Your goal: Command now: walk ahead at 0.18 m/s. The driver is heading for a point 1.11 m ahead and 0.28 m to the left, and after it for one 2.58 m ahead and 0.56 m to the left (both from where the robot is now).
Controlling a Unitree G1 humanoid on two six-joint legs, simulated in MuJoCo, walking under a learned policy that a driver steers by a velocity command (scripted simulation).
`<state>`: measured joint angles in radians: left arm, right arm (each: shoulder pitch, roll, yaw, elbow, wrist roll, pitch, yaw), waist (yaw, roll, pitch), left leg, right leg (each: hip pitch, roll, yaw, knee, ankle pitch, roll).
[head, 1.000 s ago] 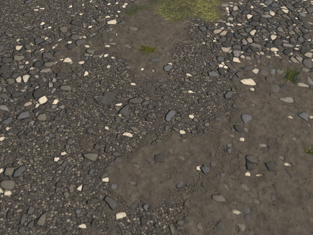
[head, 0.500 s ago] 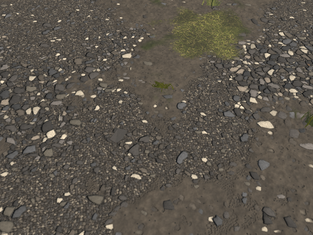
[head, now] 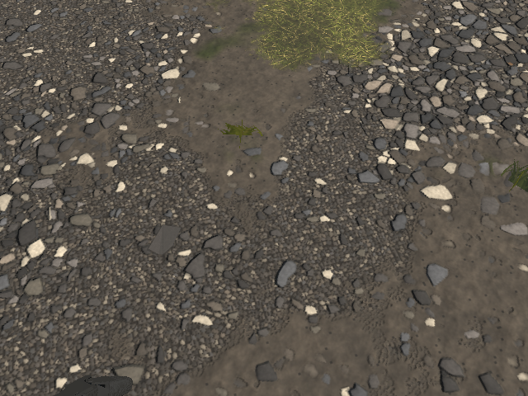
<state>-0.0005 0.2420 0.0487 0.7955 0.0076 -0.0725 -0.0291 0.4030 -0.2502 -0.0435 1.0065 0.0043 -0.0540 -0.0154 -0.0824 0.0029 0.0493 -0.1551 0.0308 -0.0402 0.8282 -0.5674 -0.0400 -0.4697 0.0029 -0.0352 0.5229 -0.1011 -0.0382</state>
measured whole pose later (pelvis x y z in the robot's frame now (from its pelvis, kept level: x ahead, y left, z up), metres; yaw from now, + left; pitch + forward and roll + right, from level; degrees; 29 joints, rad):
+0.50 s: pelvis +0.08 -0.01 +0.01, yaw +6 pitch +1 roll -1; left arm 0.11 0.27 0.07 0.92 0.01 0.01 0.05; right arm 0.18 -0.27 -0.09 0.86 0.01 0.01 -0.05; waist -0.01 0.01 0.05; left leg -0.35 0.01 -0.09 0.60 -0.26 -0.02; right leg -0.29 0.01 -0.10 0.55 -0.27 -0.03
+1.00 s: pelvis +0.09 +0.05 +0.01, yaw +21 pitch +2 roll -1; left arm 0.08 0.33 0.09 0.91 0.00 0.03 0.04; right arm 0.13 -0.27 -0.08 0.74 -0.01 0.01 -0.01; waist 0.01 -0.04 0.07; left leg -0.31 -0.03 0.01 0.48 -0.21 0.05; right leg -0.50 -0.05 -0.02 1.12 -0.46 0.05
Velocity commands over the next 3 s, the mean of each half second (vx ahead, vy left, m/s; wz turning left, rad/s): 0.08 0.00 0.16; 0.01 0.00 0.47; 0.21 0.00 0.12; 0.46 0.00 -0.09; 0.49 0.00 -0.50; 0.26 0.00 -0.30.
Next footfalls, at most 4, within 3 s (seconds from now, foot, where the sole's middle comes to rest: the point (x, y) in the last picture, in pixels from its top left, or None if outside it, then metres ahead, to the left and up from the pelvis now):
0.28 left None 0.14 0.13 -0.76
0.84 left None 0.12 0.16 -0.76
1.28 right None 0.18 -0.05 -0.76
1.72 left None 0.37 0.33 -0.76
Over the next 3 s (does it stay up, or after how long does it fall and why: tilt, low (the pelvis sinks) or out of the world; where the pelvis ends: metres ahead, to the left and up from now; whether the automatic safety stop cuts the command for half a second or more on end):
stays up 0.90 0.34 0.01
